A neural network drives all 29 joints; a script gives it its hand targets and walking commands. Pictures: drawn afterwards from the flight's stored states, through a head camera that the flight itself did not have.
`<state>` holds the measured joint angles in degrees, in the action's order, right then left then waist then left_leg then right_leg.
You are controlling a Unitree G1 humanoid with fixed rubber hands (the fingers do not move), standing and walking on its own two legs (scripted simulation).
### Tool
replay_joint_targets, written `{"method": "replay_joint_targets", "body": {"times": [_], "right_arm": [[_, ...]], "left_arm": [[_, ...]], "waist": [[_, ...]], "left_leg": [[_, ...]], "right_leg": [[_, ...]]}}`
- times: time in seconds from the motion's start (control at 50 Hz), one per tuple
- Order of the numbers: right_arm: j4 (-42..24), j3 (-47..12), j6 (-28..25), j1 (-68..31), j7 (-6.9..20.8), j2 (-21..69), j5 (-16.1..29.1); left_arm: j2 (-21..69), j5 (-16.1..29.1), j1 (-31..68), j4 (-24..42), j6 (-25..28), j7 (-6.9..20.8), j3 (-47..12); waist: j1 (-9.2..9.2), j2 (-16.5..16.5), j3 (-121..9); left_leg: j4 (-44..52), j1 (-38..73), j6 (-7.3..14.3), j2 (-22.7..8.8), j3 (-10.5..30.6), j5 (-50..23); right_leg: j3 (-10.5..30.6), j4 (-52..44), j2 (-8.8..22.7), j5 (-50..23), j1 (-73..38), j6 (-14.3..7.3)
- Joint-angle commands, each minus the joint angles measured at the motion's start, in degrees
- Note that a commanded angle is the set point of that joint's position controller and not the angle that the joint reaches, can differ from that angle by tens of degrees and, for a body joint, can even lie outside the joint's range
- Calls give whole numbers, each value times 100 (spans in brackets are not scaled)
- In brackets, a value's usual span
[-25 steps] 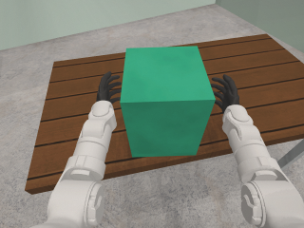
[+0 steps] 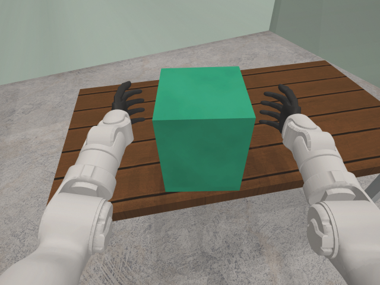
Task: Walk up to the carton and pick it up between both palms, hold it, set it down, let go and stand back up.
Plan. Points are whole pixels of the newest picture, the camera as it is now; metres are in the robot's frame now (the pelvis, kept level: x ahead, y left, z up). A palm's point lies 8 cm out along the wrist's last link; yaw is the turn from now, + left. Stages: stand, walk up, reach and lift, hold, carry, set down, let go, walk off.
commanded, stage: set down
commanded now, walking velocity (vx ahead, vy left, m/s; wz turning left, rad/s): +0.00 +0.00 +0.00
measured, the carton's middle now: (201, 130) +0.51 -0.01 +0.07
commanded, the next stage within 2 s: none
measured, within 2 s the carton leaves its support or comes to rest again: neither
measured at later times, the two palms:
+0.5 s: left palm (116, 157) +0.40 +0.19 +0.09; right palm (317, 149) +0.39 -0.25 +0.12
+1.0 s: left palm (113, 192) +0.33 +0.19 +0.06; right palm (302, 187) +0.32 -0.21 +0.07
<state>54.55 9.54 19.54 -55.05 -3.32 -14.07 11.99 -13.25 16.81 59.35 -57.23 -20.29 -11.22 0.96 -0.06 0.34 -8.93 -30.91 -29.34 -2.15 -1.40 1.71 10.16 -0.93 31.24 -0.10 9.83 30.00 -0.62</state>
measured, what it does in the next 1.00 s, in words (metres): stands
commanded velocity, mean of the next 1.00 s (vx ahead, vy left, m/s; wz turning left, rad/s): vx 0.00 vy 0.00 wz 0.00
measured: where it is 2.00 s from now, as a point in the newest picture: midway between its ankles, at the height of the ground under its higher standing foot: outside the picture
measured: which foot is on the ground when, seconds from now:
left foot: down 0.00-1.00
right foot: down 0.00-1.00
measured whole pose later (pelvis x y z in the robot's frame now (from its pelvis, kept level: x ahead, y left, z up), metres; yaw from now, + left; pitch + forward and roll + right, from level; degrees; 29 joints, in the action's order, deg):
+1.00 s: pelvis +0.05 +0.00 +0.02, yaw -1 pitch +0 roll +0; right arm 7.3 0.1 4.0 -1.5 -5.0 -12.1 12.2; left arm -6.8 6.1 1.3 -3.3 -17.6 -3.5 3.6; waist -0.5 0.9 3.1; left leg -16.5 -8.2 -2.3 -2.0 1.0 8.5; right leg 0.4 17.7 -0.9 8.3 9.5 -0.6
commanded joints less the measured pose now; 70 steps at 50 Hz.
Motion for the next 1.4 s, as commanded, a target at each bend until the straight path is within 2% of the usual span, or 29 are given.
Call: {"method": "replay_joint_targets", "body": {"times": [0.0, 0.02, 0.04, 0.06, 0.08, 0.1, 0.12, 0.14, 0.2, 0.22, 0.28, 0.32, 0.34, 0.36, 0.38, 0.48, 0.54, 0.58, 0.6, 0.64, 0.66, 0.68, 0.72, 0.92, 0.94, 0.96, 1.04, 1.14, 1.38], "right_arm": [[-2115, 386, -391, -3126, -339, -978, -265], [-1410, 656, -256, -3663, -398, -306, -516], [-2272, 539, -491, -2708, -445, -1105, -423], [-1381, 755, -396, -3258, -442, -397, -630], [-2104, 670, -606, -2024, -456, -1175, -515], [-1591, 870, -513, -2843, -451, -602, -662], [-2231, 801, -657, -2397, -451, -1236, -604], [-1991, 855, -623, -2864, -431, -772, -666], [-3275, 514, -923, -2067, -359, -1191, -240], [-2568, 675, -790, -2318, -303, -796, -359], [-2851, 90, -810, -1371, -71, -1323, 145], [-2981, -95, -898, -255, 17, -1239, 409], [-3585, 28, -870, -1156, 29, -1580, 574], [-3219, -140, -943, 239, 94, -1310, 608], [-3955, 9, -983, -539, 125, -1528, 561], [-4274, -336, -1160, 892, 237, -1191, 584], [-4912, -227, -1180, 264, 226, -1317, 477], [-4892, -646, -1267, 1875, 223, -1051, 579], [-5172, -328, -1294, 1113, 167, -1323, 530], [-5096, -141, -1176, 722, 127, -1356, 339], [-4919, -592, -1274, 2840, 123, -943, 399], [-5358, -220, -1220, 1140, 61, -1262, 251], [-5099, -366, -1137, 1703, 12, -1109, 195], [-5918, -576, -1985, 4747, -225, -460, 13], [-6241, -384, -2023, 3578, -201, -610, -78], [-5812, -668, -2133, 5340, -157, -210, -88], [-6263, -428, -2418, 4716, 85, -172, -212], [-6167, -3, -2186, 3503, 274, -279, -545], [-5181, -238, -1744, 3734, 154, -479, -403]], "left_arm": [[-1351, -43, 2854, 1551, 372, 46, 345], [-905, -140, 3362, 642, 297, 151, 265], [-1318, -121, 2462, 1873, 352, 68, 338], [-811, -192, 3070, 851, 304, 165, 168], [-1182, -312, 1923, 2196, 340, 87, 341], [-732, -311, 2711, 1395, 257, 198, 179], [-1093, -386, 2312, 2226, 236, 164, 385], [-761, -331, 2720, 1765, 239, 211, 240], [-1122, -192, 2105, 3435, 319, 91, 255], [-935, -295, 2363, 2835, 254, 147, 121], [-1082, -291, 1500, 3721, 177, 146, 118], [-773, -373, 198, 4400, 60, 137, 121], [-1211, -274, 1059, 5000, -35, 153, 188], [-844, -444, -364, 4866, -88, 178, 216], [-1092, -345, 439, 5638, -108, 188, 244], [-665, -564, -1199, 5729, -16, 298, 230], [-914, -447, -642, 5899, 26, 333, 257], [-461, -666, -2438, 6041, 38, 365, 271], [-715, -607, -1617, 6320, 55, 401, 325], [-907, -520, -1083, 5897, 47, 377, 353], [-267, -755, -3364, 5827, 93, 413, 330], [-647, -590, -1612, 6091, 96, 485, 350], [-598, -609, -2195, 5441, 20, 512, 382], [-14, -1249, -5156, 6758, 634, 798, 650], [-279, -1089, -3953, 6685, 766, 782, 608], [253, -1271, -5711, 6538, 921, 787, 481], [-11, -876, -4659, 7117, 1604, 529, 96], [-340, -451, -3297, 6129, 1845, 133, -449], [-238, -834, -4034, 5524, 983, 469, 149]], "waist": [[-83, -689, -3523], [-410, -710, -2657], [-216, -427, -3822], [-582, -378, -2834], [-409, -28, -3886], [-730, -5, -2967], [-510, 143, -3570], [-714, -72, -3017], [-482, 324, -4142], [-690, 459, -3326], [-273, 746, -3468], [-290, 626, -3360], [-181, 693, -3551], [-237, 587, -3150], [-181, 582, -3463], [-94, 213, -2424], [23, 100, -2543], [130, -160, -2407], [18, -94, -2542], [88, -130, -2597], [203, -427, -2172], [16, -359, -2222], [112, -614, -1931], [-122, -490, -1264], [-155, -313, -1186], [-127, -445, -731], [-2, 120, -866], [111, 249, -914], [163, -418, -792]], "left_leg": [[506, 683, 132, 291, -203, 98], [498, 89, 223, 305, -124, 603], [505, 1058, 29, 310, -264, -279], [465, 484, 142, 317, -127, 218], [567, 1648, -38, 254, -203, -742], [411, 1220, -3, 262, -79, -373], [494, 1819, -79, 254, -185, -800], [341, 1447, -24, 229, -134, -463], [159, 2325, -155, 237, -139, -1722], [91, 2028, -147, 251, -82, -1367], [269, 2615, -184, 215, -57, -1739], [337, 3033, -259, 186, -2, -2295], [339, 2941, -235, 212, -71, -2438], [421, 2972, -254, 235, -56, -2345], [505, 2876, -226, 266, -110, -2368], [999, 2244, -123, 317, -219, -1728], [1156, 1741, 33, 319, -298, -1202], [1262, 2110, 14, 282, -267, -1569], [1274, 1905, 25, 357, -302, -1491], [1350, 1619, 69, 331, -306, -922], [1399, 2124, 68, 240, -229, -1313], [1407, 1722, 70, 290, -316, -1123], [1535, 1506, 157, 322, -284, -780], [1524, 2322, -87, 430, -354, -2063], [1446, 1915, -73, 434, -403, -1478], [1561, 2333, -59, 360, -313, -1583], [1521, 2316, -67, 258, -431, -859], [1583, 1409, 77, 100, -377, 777], [1346, 1979, 39, 252, -264, -963]], "right_leg": [[447, -704, 67, 381, -2790, 213], [356, -601, 72, 784, -2175, 183], [299, -613, -14, -239, -2980, 209], [61, -457, -53, 208, -2043, 132], [-13, -550, -221, -784, -2825, 141], [-138, -503, -214, -249, -1960, 73], [-210, -570, -283, -722, -2350, 86], [-249, -556, -285, -223, -1729, 67], [-198, -455, -350, -1491, -2254, 76], [-193, -497, -325, -848, -1496, 73], [-170, -615, -303, -1348, -1852, 74], [-162, -753, -382, -1883, -2246, 84], [-91, -768, -376, -1834, -2047, 128], [-117, -794, -353, -2045, -2275, 134], [-74, -862, -388, -1967, -2214, 162], [98, -983, -209, -2256, -2671, 233], [196, -965, -163, -1988, -2743, 252], [255, -946, -155, -2687, -3246, 302], [263, -947, -148, -2668, -3092, 321], [186, -962, -136, -1886, -3026, 303], [250, -998, -147, -2389, -3540, 254], [297, -1014, -154, -2247, -3133, 270], [317, -1050, -73, -2018, -3464, 278], [272, -1089, -174, -3571, -4114, 349], [357, -1081, -172, -2989, -3721, 315], [285, -1230, -125, -2813, -3958, 273], [301, -1384, -80, -1232, -2998, 55], [408, -1180, 70, 482, -2403, -126], [302, -1224, -115, -1035, -2644, 62]]}}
